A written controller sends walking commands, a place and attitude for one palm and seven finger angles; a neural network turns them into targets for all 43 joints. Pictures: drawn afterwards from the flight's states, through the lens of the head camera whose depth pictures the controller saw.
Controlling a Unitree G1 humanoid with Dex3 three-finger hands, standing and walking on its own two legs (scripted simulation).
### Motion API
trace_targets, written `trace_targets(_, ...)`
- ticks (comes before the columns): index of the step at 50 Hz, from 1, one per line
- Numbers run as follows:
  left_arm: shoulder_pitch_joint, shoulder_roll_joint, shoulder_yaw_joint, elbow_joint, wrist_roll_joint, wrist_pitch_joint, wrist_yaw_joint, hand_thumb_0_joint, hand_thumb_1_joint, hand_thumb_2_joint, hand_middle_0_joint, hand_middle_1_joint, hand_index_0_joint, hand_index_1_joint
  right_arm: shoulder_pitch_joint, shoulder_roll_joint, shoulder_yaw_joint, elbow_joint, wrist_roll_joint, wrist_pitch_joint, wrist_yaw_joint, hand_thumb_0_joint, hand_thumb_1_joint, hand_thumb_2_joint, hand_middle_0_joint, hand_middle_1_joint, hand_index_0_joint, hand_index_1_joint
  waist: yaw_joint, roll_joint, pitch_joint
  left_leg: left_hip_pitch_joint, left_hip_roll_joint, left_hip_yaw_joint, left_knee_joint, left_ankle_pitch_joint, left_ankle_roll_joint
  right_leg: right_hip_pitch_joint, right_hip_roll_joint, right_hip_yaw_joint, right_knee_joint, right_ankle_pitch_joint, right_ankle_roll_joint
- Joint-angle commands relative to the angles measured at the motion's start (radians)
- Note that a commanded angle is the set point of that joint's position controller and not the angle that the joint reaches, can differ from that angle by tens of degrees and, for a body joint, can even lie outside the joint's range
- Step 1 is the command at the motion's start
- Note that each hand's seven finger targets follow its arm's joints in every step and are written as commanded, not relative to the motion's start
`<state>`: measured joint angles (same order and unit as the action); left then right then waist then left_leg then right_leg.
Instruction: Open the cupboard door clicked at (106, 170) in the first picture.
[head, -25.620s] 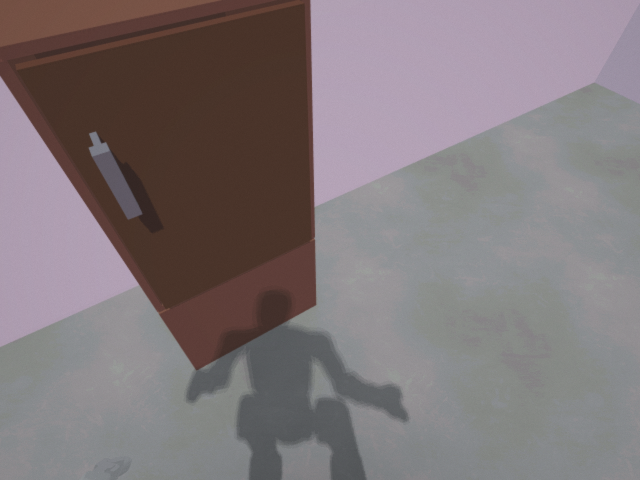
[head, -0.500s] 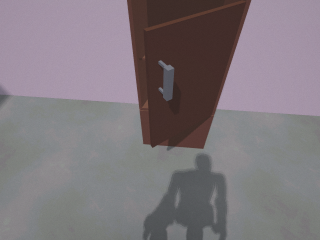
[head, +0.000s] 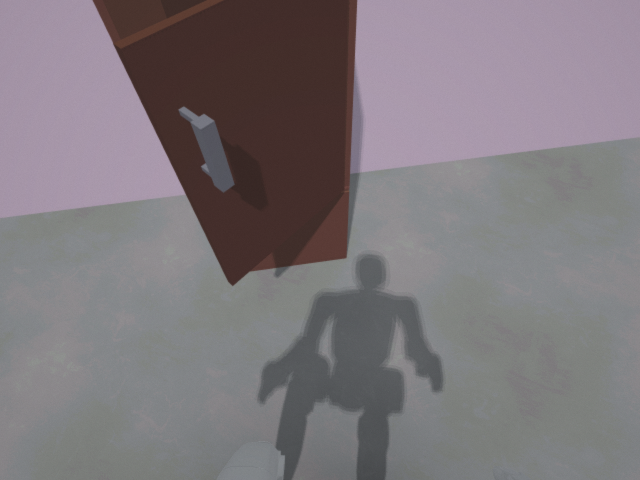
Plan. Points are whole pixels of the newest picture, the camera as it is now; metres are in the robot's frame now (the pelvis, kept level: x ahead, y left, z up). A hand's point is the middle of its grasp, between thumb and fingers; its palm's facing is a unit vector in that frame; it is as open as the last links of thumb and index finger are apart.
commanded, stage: walk to a spot facing it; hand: left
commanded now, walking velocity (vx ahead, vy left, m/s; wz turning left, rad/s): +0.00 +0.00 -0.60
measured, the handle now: (205, 149) +0.55 +0.22 +0.06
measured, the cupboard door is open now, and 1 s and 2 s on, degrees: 39 39 39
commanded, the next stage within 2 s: none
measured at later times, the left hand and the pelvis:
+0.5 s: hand (159, 454) +0.15 +0.26 -0.18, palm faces -0.21 -0.95 -0.22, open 7.4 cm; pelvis +0.03 +0.06 +0.00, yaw -17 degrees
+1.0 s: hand (252, 405) +0.23 +0.13 -0.16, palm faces -0.57 -0.78 -0.25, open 7.4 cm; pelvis +0.04 +0.03 +0.00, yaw -36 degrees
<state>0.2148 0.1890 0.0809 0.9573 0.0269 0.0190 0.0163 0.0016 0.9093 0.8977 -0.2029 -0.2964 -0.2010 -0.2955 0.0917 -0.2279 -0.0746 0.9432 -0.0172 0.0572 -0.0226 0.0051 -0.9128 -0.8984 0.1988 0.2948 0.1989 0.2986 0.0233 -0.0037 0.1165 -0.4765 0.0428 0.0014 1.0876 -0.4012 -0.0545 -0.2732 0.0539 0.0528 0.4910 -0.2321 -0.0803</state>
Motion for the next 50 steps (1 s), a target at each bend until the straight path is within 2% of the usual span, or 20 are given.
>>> trace_targets(1,0.096,0.191,0.046,-0.049,-0.005,-0.018,0.006,0.0,0.9,0.9,-0.2,-0.3,-0.2,-0.3,-0.007,-0.061,-0.007,-0.08,0.003,-0.021,-0.007,0.0,-0.9,-0.9,0.2,0.3,0.2,0.3,0.019,-0.094,-0.161,-0.108,-0.001,-0.033,-0.025,0.021,-0.014,0.241,-0.238,0.311,-0.128,0.421,-0.078)
trace_targets(10,0.093,0.216,0.057,-0.082,0.005,-0.008,0.01,0.0,0.9,0.9,-0.2,-0.3,-0.2,-0.3,-0.067,-0.065,0.001,-0.139,0.018,-0.041,-0.016,0.0,-0.9,-0.9,0.2,0.3,0.2,0.3,0.026,-0.13,-0.186,-0.019,-0.034,-0.042,-0.237,-0.052,-0.003,0.225,-0.245,0.414,-0.06,0.576,-0.126)
trace_targets(12,0.055,0.217,0.058,-0.093,0.004,-0.003,0.009,0.0,0.9,0.9,-0.2,-0.3,-0.2,-0.3,-0.02,-0.067,0.003,-0.134,0.022,-0.046,-0.017,0.0,-0.9,-0.9,0.2,0.3,0.2,0.3,-0.002,-0.125,-0.195,0.084,-0.049,-0.039,-0.362,-0.009,0.005,0.157,-0.219,0.42,-0.039,0.555,-0.103)
trace_targets(14,0.0,0.205,0.052,-0.108,-0.004,0.003,0.008,0.0,0.9,0.9,-0.2,-0.3,-0.2,-0.3,0.075,-0.08,-0.001,-0.107,0.024,-0.054,-0.021,0.0,-0.9,-0.9,0.2,0.3,0.2,0.3,-0.054,-0.11,-0.211,0.312,-0.037,-0.038,-0.594,0.152,0.01,0.011,-0.162,0.382,0.017,0.413,-0.03)
trace_targets(15,0.001,0.164,0.041,-0.121,-0.015,0.004,0.004,0.0,0.9,0.9,-0.2,-0.3,-0.2,-0.3,0.121,-0.134,-0.006,-0.096,0.016,-0.066,-0.029,0.0,-0.9,-0.9,0.2,0.3,0.2,0.3,-0.069,0.017,-0.225,0.467,0.085,-0.146,-0.724,0.196,0.05,-0.131,-0.074,0.301,0.098,0.211,0.022)
trace_targets(16,0.031,0.115,0.031,-0.132,-0.024,0.002,-0.01,0.0,0.9,0.9,-0.2,-0.3,-0.2,-0.3,0.144,-0.23,-0.023,-0.108,0.0,-0.075,-0.03,0.0,-0.9,-0.9,0.2,0.3,0.2,0.3,-0.059,0.304,-0.246,0.569,0.371,-0.435,-0.799,0.378,0.166,-0.302,0.055,0.112,0.325,-0.32,0.092)
trace_targets(17,-0.006,0.151,0.03,-0.134,-0.011,0.003,-0.013,0.0,0.9,0.9,-0.2,-0.3,-0.2,-0.3,0.153,-0.239,-0.018,-0.115,-0.008,-0.062,-0.035,0.0,-0.9,-0.9,0.2,0.3,0.2,0.3,-0.067,0.24,-0.198,0.479,0.457,-0.461,-0.777,0.531,0.257,-0.314,0.004,0.049,0.517,-0.425,0.118)
trace_targets(18,0.005,0.152,0.036,-0.144,-0.005,0.005,-0.021,0.0,0.9,0.9,-0.2,-0.3,-0.2,-0.3,0.115,-0.206,-0.009,-0.141,-0.017,-0.058,-0.038,0.0,-0.9,-0.9,0.2,0.3,0.2,0.3,-0.04,0.134,-0.155,0.383,0.432,-0.367,-0.772,0.549,0.277,-0.299,-0.036,0.033,0.618,-0.379,0.128)
trace_targets(19,0.018,0.145,0.037,-0.127,0.006,0.008,-0.025,0.0,0.9,0.9,-0.2,-0.3,-0.2,-0.3,0.09,-0.179,0.004,-0.146,-0.022,-0.066,-0.036,0.0,-0.9,-0.9,0.2,0.3,0.2,0.3,-0.019,0.144,-0.149,0.37,0.384,-0.348,-0.762,0.628,0.265,-0.325,-0.031,0.024,0.681,-0.343,0.137)
trace_targets(21,0.006,0.137,0.037,-0.11,0.0,0.014,-0.036,0.0,0.9,0.9,-0.2,-0.3,-0.2,-0.3,0.094,-0.146,0.016,-0.147,-0.015,-0.065,-0.034,0.0,-0.9,-0.9,0.2,0.3,0.2,0.3,-0.005,0.179,-0.133,0.363,0.287,-0.157,-0.724,0.726,0.204,-0.319,-0.063,0.01,0.738,-0.252,0.148)
trace_targets(23,0.004,0.12,0.027,-0.115,-0.005,0.023,-0.046,0.0,0.9,0.9,-0.2,-0.3,-0.2,-0.3,0.109,-0.14,0.015,-0.136,-0.012,-0.069,-0.033,0.0,-0.9,-0.9,0.2,0.3,0.2,0.3,-0.005,0.191,-0.147,0.396,0.234,-0.046,-0.712,0.739,0.177,-0.318,-0.07,-0.033,0.708,-0.197,0.155)
trace_targets(32,-0.117,0.098,0.0,-0.148,-0.005,0.016,-0.056,0.0,0.9,0.9,-0.2,-0.3,-0.2,-0.3,0.232,-0.18,-0.006,-0.082,-0.017,-0.062,-0.017,0.0,-0.9,-0.9,0.2,0.3,0.2,0.3,-0.065,0.222,-0.138,0.421,0.28,0.056,-0.667,0.709,0.173,-0.155,-0.07,-0.146,0.27,-0.199,0.117)
trace_targets(35,-0.037,0.124,0.008,-0.125,-0.006,0.005,-0.051,0.0,0.9,0.9,-0.2,-0.3,-0.2,-0.3,0.209,-0.19,-0.012,-0.085,-0.009,-0.058,-0.009,0.0,-0.9,-0.9,0.2,0.3,0.2,0.3,-0.014,0.173,-0.159,0.336,0.261,0.1,-0.546,0.637,0.109,0.052,-0.051,-0.16,0.026,-0.012,0.083)
trace_targets(36,0.046,0.174,0.019,-0.101,-0.002,-0.004,-0.043,0.0,0.9,0.9,-0.2,-0.3,-0.2,-0.3,0.192,-0.175,-0.011,-0.096,0.001,-0.057,-0.004,0.0,-0.9,-0.9,0.2,0.3,0.2,0.3,0.033,0.07,-0.202,0.218,0.225,0.144,-0.398,0.52,0.059,0.241,-0.117,-0.076,-0.073,0.182,0.051)
trace_targets(37,0.13,0.303,0.049,-0.079,0.009,-0.016,-0.022,0.0,0.9,0.9,-0.2,-0.3,-0.2,-0.3,0.156,-0.084,0.009,-0.14,0.012,-0.054,0.002,0.0,-0.9,-0.9,0.2,0.3,0.2,0.3,0.071,-0.304,-0.232,-0.07,0.067,0.227,-0.135,-0.06,-0.008,0.421,-0.401,0.313,-0.131,0.569,-0.059)
trace_targets(38,0.17,0.342,0.053,-0.061,-0.009,-0.011,-0.008,0.0,0.9,0.9,-0.2,-0.3,-0.2,-0.3,0.104,-0.111,0.009,-0.157,0.009,-0.04,-0.007,0.0,-0.9,-0.9,0.2,0.3,0.2,0.3,0.1,-0.305,-0.235,-0.124,0.027,0.077,0.026,-0.293,-0.012,0.37,-0.475,0.376,-0.101,0.752,-0.152)
trace_targets(39,0.134,0.306,0.047,-0.069,-0.012,-0.007,0.0,0.0,0.9,0.9,-0.2,-0.3,-0.2,-0.3,0.13,-0.117,0.006,-0.149,0.011,-0.032,-0.008,0.0,-0.9,-0.9,0.2,0.3,0.2,0.3,0.066,-0.212,-0.206,-0.133,0.057,0.007,0.079,-0.213,-0.001,0.327,-0.456,0.31,-0.11,0.6,-0.172)
trace_targets(40,0.063,0.26,0.045,-0.091,-0.006,-0.002,0.009,0.0,0.9,0.9,-0.2,-0.3,-0.2,-0.3,0.113,-0.103,0.002,-0.124,0.009,-0.026,-0.009,0.0,-0.9,-0.9,0.2,0.3,0.2,0.3,0.047,-0.271,-0.167,-0.141,0.075,-0.003,0.092,-0.163,-0.005,0.254,-0.376,0.297,-0.132,0.418,-0.145)
trace_targets(44,-0.05,0.218,0.03,-0.131,-0.004,-0.006,0.007,0.0,0.9,0.9,-0.2,-0.3,-0.2,-0.3,0.13,-0.087,-0.003,-0.095,0.005,-0.016,0.006,0.0,-0.9,-0.9,0.2,0.3,0.2,0.3,-0.02,-0.12,-0.136,-0.044,0.047,0.007,0.025,-0.003,-0.025,0.112,-0.276,0.201,-0.148,0.292,-0.093)
trace_targets(50,-0.019,0.231,0.037,-0.124,0.001,-0.007,-0.004,0.0,0.9,0.9,-0.2,-0.3,-0.2,-0.3,0.095,-0.072,-0.004,-0.112,0.008,-0.026,0.002,0.0,-0.9,-0.9,0.2,0.3,0.2,0.3,-0.009,-0.136,-0.143,0.004,0.003,0.015,-0.178,-0.017,-0.022,0.103,-0.253,0.272,-0.148,0.227,-0.108)
